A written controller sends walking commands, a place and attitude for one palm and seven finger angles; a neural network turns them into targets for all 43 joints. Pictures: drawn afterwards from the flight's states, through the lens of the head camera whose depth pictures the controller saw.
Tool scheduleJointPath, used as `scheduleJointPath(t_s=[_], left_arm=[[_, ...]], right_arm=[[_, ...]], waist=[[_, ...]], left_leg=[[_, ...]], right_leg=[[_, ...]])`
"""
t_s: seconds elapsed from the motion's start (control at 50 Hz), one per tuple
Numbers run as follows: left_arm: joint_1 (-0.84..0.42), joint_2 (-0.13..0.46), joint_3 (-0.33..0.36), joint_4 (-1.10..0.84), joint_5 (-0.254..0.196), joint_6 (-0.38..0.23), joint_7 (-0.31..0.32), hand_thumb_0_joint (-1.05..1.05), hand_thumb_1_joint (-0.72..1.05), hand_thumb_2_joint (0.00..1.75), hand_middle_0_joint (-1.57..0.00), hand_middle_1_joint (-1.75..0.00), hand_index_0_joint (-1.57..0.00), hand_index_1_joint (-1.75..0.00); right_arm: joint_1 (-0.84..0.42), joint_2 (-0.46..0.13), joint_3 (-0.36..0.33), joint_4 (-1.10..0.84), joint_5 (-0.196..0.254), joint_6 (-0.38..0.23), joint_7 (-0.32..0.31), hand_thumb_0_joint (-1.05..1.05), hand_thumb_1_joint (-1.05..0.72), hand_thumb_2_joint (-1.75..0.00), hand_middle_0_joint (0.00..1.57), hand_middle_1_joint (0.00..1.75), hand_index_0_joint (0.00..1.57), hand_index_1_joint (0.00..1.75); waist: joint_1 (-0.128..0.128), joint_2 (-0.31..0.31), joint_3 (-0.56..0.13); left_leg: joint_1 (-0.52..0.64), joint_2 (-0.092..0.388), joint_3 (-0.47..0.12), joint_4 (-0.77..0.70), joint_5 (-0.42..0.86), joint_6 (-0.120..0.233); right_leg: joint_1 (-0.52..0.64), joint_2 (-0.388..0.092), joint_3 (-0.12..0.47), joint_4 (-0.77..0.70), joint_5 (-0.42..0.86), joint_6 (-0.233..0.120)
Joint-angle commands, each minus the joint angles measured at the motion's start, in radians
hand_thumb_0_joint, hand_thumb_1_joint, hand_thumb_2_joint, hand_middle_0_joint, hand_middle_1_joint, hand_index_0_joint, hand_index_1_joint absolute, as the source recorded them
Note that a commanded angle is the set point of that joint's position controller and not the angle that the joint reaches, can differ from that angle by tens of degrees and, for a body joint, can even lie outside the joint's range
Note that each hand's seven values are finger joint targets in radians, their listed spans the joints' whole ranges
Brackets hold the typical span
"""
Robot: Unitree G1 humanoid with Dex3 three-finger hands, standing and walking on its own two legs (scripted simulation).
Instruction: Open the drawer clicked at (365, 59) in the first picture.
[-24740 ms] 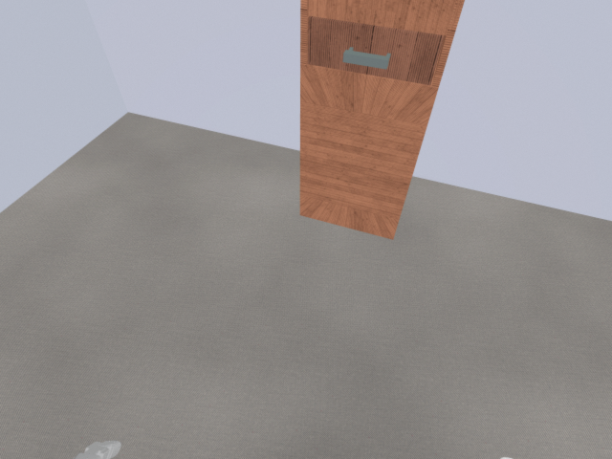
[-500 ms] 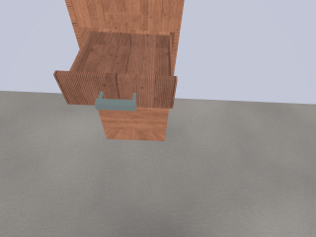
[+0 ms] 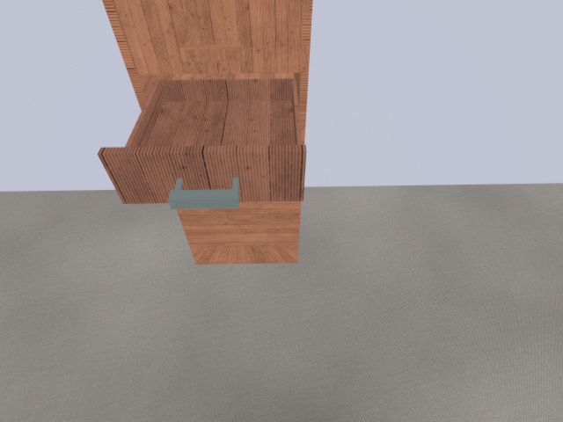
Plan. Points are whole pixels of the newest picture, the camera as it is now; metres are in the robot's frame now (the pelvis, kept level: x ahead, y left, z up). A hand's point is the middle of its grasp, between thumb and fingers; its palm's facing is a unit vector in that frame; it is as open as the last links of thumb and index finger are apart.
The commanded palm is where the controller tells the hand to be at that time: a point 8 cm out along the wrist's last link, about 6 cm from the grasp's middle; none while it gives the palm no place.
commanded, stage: let the arm hang, fingers relaxed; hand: left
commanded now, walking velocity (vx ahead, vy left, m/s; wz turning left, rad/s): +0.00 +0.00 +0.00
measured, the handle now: (206, 190) +0.52 +0.18 +0.00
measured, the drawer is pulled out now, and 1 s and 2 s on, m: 0.30 0.30 0.30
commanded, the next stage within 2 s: look to check the result in 0.22 s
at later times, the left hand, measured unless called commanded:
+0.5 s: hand out of the picture +0.00 +0.17 -0.17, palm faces +0.04 -0.98 -0.20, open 7.4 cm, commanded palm none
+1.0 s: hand out of the picture +0.05 +0.19 -0.17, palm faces +0.02 -0.97 -0.25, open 7.4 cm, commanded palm none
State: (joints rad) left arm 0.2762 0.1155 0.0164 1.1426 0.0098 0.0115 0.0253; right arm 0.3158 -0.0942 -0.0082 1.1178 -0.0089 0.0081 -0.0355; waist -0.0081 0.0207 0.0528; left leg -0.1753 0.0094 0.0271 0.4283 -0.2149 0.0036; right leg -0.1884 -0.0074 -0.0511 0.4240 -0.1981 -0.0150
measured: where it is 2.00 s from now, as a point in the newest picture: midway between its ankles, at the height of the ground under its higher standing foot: outside the picture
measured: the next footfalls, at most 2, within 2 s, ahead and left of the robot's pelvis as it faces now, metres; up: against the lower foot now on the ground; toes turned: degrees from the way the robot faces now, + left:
none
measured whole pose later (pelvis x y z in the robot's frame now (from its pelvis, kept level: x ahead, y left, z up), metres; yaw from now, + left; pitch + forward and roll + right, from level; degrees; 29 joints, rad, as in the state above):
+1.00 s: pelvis +0.01 -0.01 +0.00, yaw +0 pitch -2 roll +0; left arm 0.19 0.20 0.03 1.14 0.01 0.00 0.02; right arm 0.22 -0.19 -0.02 1.12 -0.01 0.00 -0.03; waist -0.01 0.03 0.07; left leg -0.13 0.03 0.02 0.37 -0.20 -0.02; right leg -0.15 0.02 -0.06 0.36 -0.18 -0.04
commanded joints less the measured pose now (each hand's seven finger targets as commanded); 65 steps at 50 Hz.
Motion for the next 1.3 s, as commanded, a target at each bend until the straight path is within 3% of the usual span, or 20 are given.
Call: scheduleJointPath(t_s=[0.0, 0.14, 0.26, 0.46, 1.28], left_arm=[[0.070, 0.115, 0.025, -0.021, 0.005, -0.011, 0.012, 0.00, 0.90, 0.90, -0.20, -0.30, -0.20, -0.30], [0.070, 0.117, 0.025, -0.031, 0.003, -0.019, 0.012, 0.00, 0.90, 0.90, -0.20, -0.30, -0.20, -0.30], [0.062, 0.131, 0.027, -0.033, 0.001, -0.024, 0.012, 0.00, 0.90, 0.90, -0.20, -0.30, -0.20, -0.30], [0.026, 0.160, 0.031, -0.029, 0.001, -0.023, 0.010, 0.00, 0.90, 0.90, -0.20, -0.30, -0.20, -0.30], [-0.139, 0.315, 0.047, -0.052, 0.000, -0.043, -0.002, 0.00, 0.90, 0.90, -0.20, -0.30, -0.20, -0.30]], right_arm=[[0.095, -0.087, -0.017, -0.012, -0.006, -0.005, -0.010, 0.00, -0.90, -0.90, 0.20, 0.30, 0.20, 0.30], [0.090, -0.093, -0.024, -0.019, -0.004, -0.009, -0.011, 0.00, -0.90, -0.90, 0.20, 0.30, 0.20, 0.30], [0.077, -0.104, -0.027, -0.017, -0.004, -0.011, -0.011, 0.00, -0.90, -0.90, 0.20, 0.30, 0.20, 0.30], [0.049, -0.132, -0.029, -0.015, -0.005, -0.009, -0.010, 0.00, -0.90, -0.90, 0.20, 0.30, 0.20, 0.30], [-0.128, -0.311, -0.039, -0.037, -0.008, -0.020, 0.000, 0.00, -0.90, -0.90, 0.20, 0.30, 0.20, 0.30]], waist=[[0.003, 0.013, 0.091], [0.002, -0.020, 0.058], [0.000, -0.010, 0.027], [-0.002, -0.001, 0.049], [-0.002, -0.016, -0.030]], left_leg=[[-0.069, 0.075, -0.080, -0.118, -0.053, 0.029], [-0.029, 0.079, -0.074, -0.097, 0.009, 0.028], [-0.001, 0.081, -0.068, -0.085, 0.056, 0.026], [-0.001, 0.086, -0.070, -0.100, 0.041, 0.022], [0.072, 0.109, -0.082, -0.137, 0.144, 0.013]], right_leg=[[-0.053, -0.073, 0.082, -0.110, -0.070, -0.029], [-0.041, -0.072, 0.093, -0.119, -0.039, -0.030], [-0.020, -0.082, 0.096, -0.125, -0.001, -0.033], [-0.025, -0.083, 0.101, -0.140, -0.024, -0.033], [0.064, -0.104, 0.113, -0.161, 0.146, -0.032]])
